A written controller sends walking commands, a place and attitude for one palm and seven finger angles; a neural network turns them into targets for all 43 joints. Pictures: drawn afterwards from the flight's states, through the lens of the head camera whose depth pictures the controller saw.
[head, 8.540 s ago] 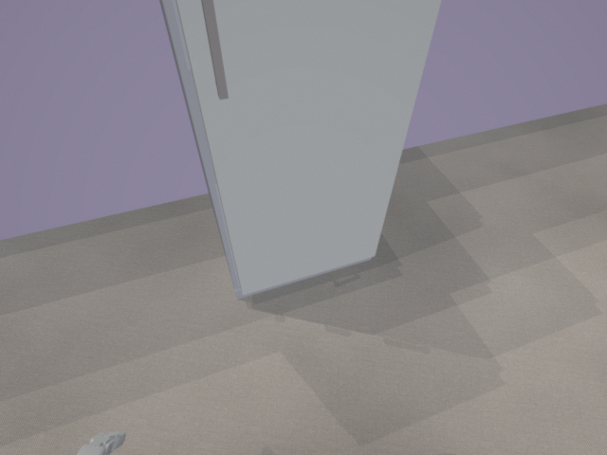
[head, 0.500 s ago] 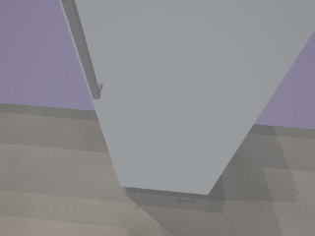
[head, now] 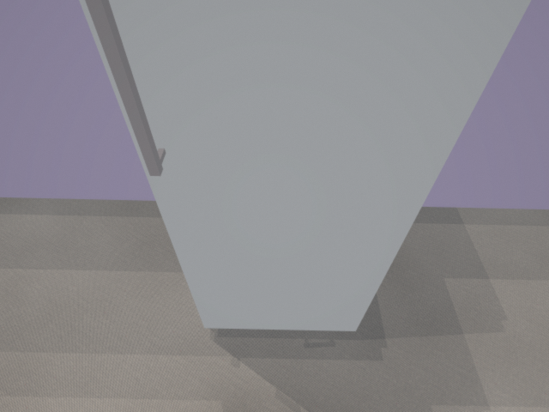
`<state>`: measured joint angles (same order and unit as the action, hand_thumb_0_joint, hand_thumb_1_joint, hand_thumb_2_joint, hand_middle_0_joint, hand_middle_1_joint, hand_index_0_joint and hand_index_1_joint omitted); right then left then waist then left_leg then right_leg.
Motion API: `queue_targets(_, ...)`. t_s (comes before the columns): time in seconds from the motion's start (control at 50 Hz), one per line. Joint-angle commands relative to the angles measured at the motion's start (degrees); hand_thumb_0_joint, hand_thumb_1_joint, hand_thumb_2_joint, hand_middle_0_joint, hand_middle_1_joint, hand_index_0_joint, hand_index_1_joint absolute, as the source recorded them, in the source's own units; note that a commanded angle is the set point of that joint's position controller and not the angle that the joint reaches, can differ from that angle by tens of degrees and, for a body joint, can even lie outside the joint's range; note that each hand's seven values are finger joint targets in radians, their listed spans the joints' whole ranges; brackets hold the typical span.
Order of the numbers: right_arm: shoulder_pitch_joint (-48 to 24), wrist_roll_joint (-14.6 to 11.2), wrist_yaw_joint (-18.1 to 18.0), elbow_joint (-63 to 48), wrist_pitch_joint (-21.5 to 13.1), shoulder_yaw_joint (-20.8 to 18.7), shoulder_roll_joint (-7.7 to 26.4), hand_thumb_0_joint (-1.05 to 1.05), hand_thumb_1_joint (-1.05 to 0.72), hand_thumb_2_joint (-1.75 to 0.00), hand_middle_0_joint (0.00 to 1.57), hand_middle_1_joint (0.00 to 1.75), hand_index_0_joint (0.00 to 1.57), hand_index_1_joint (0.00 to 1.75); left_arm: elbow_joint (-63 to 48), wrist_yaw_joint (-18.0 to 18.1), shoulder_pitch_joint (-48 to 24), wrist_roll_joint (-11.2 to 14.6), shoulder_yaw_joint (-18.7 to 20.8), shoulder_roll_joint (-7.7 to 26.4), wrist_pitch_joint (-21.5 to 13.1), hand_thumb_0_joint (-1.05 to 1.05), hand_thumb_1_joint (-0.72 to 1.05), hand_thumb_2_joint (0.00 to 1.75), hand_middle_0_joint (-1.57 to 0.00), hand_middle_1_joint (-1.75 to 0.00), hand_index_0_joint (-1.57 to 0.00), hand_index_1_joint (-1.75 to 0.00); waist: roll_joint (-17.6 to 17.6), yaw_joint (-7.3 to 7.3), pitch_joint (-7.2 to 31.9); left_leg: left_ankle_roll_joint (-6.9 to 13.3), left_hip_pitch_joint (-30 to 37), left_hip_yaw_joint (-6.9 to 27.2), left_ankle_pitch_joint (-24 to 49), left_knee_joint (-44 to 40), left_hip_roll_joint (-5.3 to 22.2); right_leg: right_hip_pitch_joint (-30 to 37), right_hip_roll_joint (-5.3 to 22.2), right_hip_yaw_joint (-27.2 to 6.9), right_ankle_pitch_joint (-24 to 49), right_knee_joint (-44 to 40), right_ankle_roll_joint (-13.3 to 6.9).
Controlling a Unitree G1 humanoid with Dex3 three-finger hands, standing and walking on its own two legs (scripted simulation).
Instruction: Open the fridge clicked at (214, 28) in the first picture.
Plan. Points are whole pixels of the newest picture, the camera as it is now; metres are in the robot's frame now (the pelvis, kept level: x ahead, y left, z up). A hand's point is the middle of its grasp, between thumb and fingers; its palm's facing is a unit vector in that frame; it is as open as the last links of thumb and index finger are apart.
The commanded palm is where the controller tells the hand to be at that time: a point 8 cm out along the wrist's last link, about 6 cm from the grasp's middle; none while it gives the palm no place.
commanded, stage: come to a stop and stand still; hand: left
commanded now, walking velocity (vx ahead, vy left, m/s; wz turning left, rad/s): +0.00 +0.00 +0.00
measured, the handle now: (134, 88) +0.46 +0.22 +0.24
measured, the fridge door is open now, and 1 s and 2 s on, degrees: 0 0 0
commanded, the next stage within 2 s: look again from close up in 0.52 s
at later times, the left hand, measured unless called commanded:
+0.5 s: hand out of the picture -0.05 +0.19 -0.18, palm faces +0.04 -0.98 -0.17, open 7.4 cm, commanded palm none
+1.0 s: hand out of the picture -0.05 +0.18 -0.18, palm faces +0.03 -0.99 -0.14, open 7.4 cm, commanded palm none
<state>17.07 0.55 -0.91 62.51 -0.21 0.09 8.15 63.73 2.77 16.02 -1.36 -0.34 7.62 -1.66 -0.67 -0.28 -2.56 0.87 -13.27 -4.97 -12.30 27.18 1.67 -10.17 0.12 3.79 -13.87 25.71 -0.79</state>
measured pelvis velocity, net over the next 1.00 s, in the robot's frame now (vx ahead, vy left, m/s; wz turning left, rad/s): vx -0.03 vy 0.03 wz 0.00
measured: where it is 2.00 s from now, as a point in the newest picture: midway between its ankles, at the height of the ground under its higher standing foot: outside the picture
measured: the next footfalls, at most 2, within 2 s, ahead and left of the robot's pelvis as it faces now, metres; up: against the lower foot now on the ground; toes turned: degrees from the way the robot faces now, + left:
none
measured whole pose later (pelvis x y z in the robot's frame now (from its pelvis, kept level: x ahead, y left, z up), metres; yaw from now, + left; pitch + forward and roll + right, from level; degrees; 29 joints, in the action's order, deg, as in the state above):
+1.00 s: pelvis -0.03 +0.03 +0.00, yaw +0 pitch -1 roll +0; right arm 18.2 0.5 -0.8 62.5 -0.6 -0.4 7.7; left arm 62.2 2.0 21.0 -1.6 -0.7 6.8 -0.6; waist 0.5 0.2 -0.3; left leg 3.6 -14.9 -5.9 -9.1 25.0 -0.9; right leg -12.8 2.5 2.7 -11.4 25.6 1.3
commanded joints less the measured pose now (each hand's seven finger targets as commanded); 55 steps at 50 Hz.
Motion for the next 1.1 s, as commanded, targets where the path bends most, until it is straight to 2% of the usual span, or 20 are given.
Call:
queue_targets(0.0,4.4,0.0,-0.8,-3.6,-1.9,-0.8,4.7,0.0,-0.9,-0.9,0.2,0.3,0.2,0.3,-2.6,0.8,5.0,0.8,0.6,7.3,-1.5,0.0,0.9,0.9,-0.2,-0.3,-0.2,-0.3,-0.4,-0.83,10.5,0.4,3.4,5.4,10.2,0.7,4.4,4.2,9.0,-6.4,24.4,1.0,-2.7)
queue_targets(0.02,3.9,0.0,-0.8,-3.8,-1.7,-0.9,4.9,0.0,-0.9,-0.9,0.2,0.3,0.2,0.3,-3.0,0.6,4.4,0.8,0.6,6.9,-1.1,0.0,0.9,0.9,-0.2,-0.3,-0.2,-0.3,-0.1,-0.67,8.5,0.6,2.6,5.7,8.1,-0.6,4.6,2.4,8.2,-6.4,16.7,0.0,-2.5)
queue_targets(0.04,3.6,0.1,-0.7,-4.2,-1.7,-0.9,5.0,0.0,-0.9,-0.9,0.2,0.3,0.2,0.3,-3.3,0.4,3.8,0.5,0.5,6.7,-0.8,0.0,0.9,0.9,-0.2,-0.3,-0.2,-0.3,0.1,-0.37,4.8,0.9,1.1,6.1,7.6,-1.2,4.8,0.3,7.4,-5.8,12.1,-0.6,-2.3)
queue_targets(0.06,3.4,0.1,-0.6,-4.4,-1.4,-0.9,5.2,0.0,-0.9,-0.9,0.2,0.3,0.2,0.3,-3.4,0.3,3.4,0.5,0.4,6.3,-0.4,0.0,0.9,0.9,-0.2,-0.3,-0.2,-0.3,1.7,-0.34,1.2,1.0,-1.2,6.7,4.6,-2.4,4.8,-1.5,6.9,-5.7,5.9,-1.5,-2.2)
queue_targets(0.1,3.1,0.3,-0.3,-4.8,-0.9,-1.0,5.4,0.0,-0.9,-0.9,0.2,0.3,0.2,0.3,-3.7,0.1,3.5,0.4,0.3,5.9,0.1,0.0,0.9,0.9,-0.2,-0.3,-0.2,-0.3,2.1,-0.4,-5.1,1.1,-4.8,7.6,-5.0,-5.3,4.1,-6.5,6.1,-6.6,-6.5,-4.0,-2.2)
queue_targets(0.12,3.3,0.4,-0.2,-5.0,-0.7,-1.1,5.6,0.0,-0.9,-0.9,0.2,0.3,0.2,0.3,-4.2,0.0,3.7,0.3,0.4,6.0,0.3,0.0,0.9,0.9,-0.2,-0.3,-0.2,-0.3,2.3,-0.32,-7.4,1.1,-6.5,8.0,-8.3,-6.4,3.8,-8.2,5.7,-6.6,-9.7,-4.5,-2.2)
queue_targets(0.14,3.5,0.5,-0.1,-4.9,-0.7,-1.2,5.5,0.0,-0.9,-0.9,0.2,0.3,0.2,0.3,-4.2,0.0,4.1,0.1,0.4,6.1,0.3,0.0,0.9,0.9,-0.2,-0.3,-0.2,-0.3,0.8,-0.24,-7.2,1.3,-6.5,8.2,-8.3,-7.1,3.9,-7.9,5.6,-6.2,-8.7,-4.2,-2.2)
queue_targets(0.22,3.9,0.7,0.0,-5.5,-0.3,-1.6,6.6,0.0,-0.9,-0.9,0.2,0.3,0.2,0.3,-5.2,-0.2,5.7,0.0,0.7,5.9,0.9,0.0,0.9,0.9,-0.2,-0.3,-0.2,-0.3,0.5,-0.01,-6.9,1.6,-9.0,10.1,-16.8,-10.2,4.3,-8.1,4.5,-5.7,-12.3,-3.3,-1.5)
queue_targets(0.26,3.7,0.6,0.0,-5.8,-0.4,-1.6,6.6,0.0,-0.9,-0.9,0.2,0.3,0.2,0.3,-5.5,-0.3,6.7,0.0,0.7,5.8,0.8,0.0,0.9,0.9,-0.2,-0.3,-0.2,-0.3,1.3,0.35,-5.1,1.8,-8.8,10.0,-16.5,-10.4,4.4,-6.8,4.7,-5.5,-11.2,-3.1,-1.4)
queue_targets(0.38,4.1,0.6,-0.1,-5.7,-0.8,-1.6,6.6,0.0,-0.9,-0.9,0.2,0.3,0.2,0.3,-5.9,-0.4,7.9,0.0,0.8,5.4,0.6,0.0,0.9,0.9,-0.2,-0.3,-0.2,-0.3,0.6,0.19,-2.2,1.8,-6.9,10.2,-14.4,-10.3,4.5,-6.5,4.9,-6.0,-8.8,-3.2,-1.5)
queue_targets(0.44,4.2,0.4,-0.1,-5.3,-1.0,-1.5,6.4,0.0,-0.9,-0.9,0.2,0.3,0.2,0.3,-5.6,-0.5,8.5,0.0,0.7,5.3,0.5,0.0,0.9,0.9,-0.2,-0.3,-0.2,-0.3,-0.3,0.48,-2.1,1.9,-6.8,10.4,-14.0,-11.2,5.0,-5.4,4.9,-5.5,-6.3,-3.3,-1.4)
queue_targets(0.52,4.2,0.3,-0.1,-4.6,-0.9,-1.5,6.2,0.0,-0.9,-0.9,0.2,0.3,0.2,0.3,-4.8,-0.6,9.3,0.0,0.5,5.0,0.4,0.0,0.9,0.9,-0.2,-0.3,-0.2,-0.3,0.7,0.26,-3.2,1.6,-6.6,9.9,-13.6,-10.9,4.6,-6.6,5.3,-6.1,-7.2,-4.4,-1.3)
queue_targets(0.64,4.3,0.1,-0.2,-3.5,-1.1,-1.3,5.9,0.0,-0.9,-0.9,0.2,0.3,0.2,0.3,-3.9,-0.5,10.0,0.0,0.3,4.6,0.3,0.0,0.9,0.9,-0.2,-0.3,-0.2,-0.3,0.2,0.26,-2.9,1.6,-5.4,9.7,-11.4,-11.1,4.9,-5.8,5.4,-5.9,-4.1,-4.7,-1.1)
queue_targets(0.92,3.6,0.1,-0.2,-2.0,-1.0,-1.4,5.3,0.0,-0.9,-0.9,0.2,0.3,0.2,0.3,-2.9,-0.4,10.0,0.1,0.5,3.7,0.4,0.0,0.9,0.9,-0.2,-0.3,-0.2,-0.3,0.1,0.48,-3.4,1.2,-5.4,9.5,-11.5,-11.9,4.9,-5.2,5.5,-5.9,-3.3,-5.0,-0.9)
queue_targets(0.98,3.8,0.0,-0.2,-1.6,-1.1,-1.3,4.8,0.0,-0.9,-0.9,0.2,0.3,0.2,0.3,-3.0,-0.3,9.6,0.1,0.5,3.8,0.2,0.0,0.9,0.9,-0.2,-0.3,-0.2,-0.3,1.7,0.49,-2.6,1.2,-4.6,8.8,-8.7,-11.0,4.7,-4.5,5.9,-6.1,-2.1,-5.3,-1.0)
queue_targets(1.08,3.9,0.0,-0.2,-1.3,-1.1,-1.3,4.7,0.0,-0.9,-0.9,0.2,0.3,0.2,0.3,-3.2,-0.3,9.2,0.1,0.6,3.9,0.3,0.0,0.9,0.9,-0.2,-0.3,-0.2,-0.3,0.7,0.41,-2.5,1.1,-4.2,8.7,-8.4,-11.0,4.7,-4.6,5.9,-6.0,-1.9,-5.3,-1.0)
